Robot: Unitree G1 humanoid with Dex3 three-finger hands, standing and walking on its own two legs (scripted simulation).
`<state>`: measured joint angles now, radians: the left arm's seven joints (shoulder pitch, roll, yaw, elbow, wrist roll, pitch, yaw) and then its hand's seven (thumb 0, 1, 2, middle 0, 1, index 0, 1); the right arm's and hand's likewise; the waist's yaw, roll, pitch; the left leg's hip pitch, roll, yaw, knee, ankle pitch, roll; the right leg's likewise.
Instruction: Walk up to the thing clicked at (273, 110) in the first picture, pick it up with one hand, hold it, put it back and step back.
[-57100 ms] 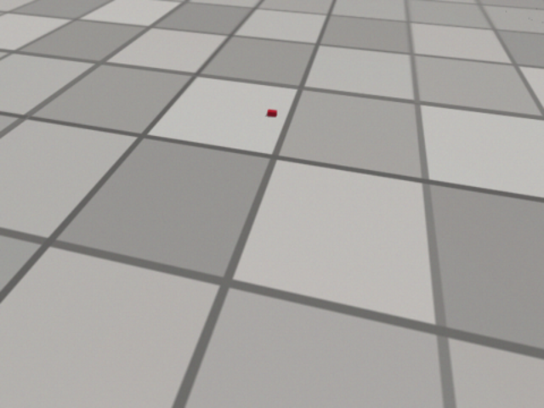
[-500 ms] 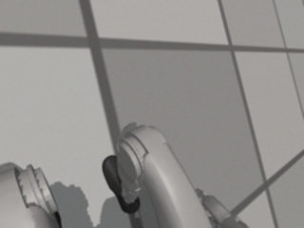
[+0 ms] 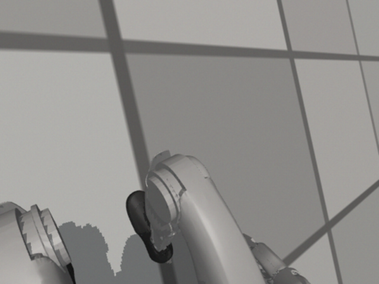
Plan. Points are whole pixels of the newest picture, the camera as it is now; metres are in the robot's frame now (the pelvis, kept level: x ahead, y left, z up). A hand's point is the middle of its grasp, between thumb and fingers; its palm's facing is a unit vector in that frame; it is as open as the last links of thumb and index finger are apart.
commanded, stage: rest palm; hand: left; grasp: from above
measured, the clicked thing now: out of the picture +0.50 +0.39 -0.30
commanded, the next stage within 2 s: approach in 0.54 s
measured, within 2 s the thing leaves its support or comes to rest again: neither
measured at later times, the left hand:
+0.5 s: hand out of the picture +0.47 +0.35 -0.24, palm faces -0.49 -0.09 -0.87, open 13.9 cm
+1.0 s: hand out of the picture +0.51 +0.39 -0.16, palm faces -0.33 -0.04 -0.94, open 13.9 cm
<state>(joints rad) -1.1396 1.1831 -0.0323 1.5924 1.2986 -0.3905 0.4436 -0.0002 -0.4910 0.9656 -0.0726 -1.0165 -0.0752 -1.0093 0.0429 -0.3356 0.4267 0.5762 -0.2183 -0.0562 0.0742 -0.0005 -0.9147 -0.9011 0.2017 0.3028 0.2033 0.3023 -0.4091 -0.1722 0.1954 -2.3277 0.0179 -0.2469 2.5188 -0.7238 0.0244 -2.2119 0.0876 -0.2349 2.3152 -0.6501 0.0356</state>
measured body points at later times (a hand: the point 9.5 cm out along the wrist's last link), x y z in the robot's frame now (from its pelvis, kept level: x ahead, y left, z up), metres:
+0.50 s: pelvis -0.01 +0.00 +0.00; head +0.28 +0.14 +0.31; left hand +0.49 +0.35 -0.19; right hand +0.06 -0.25 -0.06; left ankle +0.06 +0.12 -0.28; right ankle +0.12 -0.11 -0.28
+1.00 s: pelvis +0.00 +0.00 +0.00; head +0.27 +0.14 +0.34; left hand +0.52 +0.39 -0.11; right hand +0.09 -0.25 -0.06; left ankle +0.06 +0.12 -0.28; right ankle +0.12 -0.11 -0.28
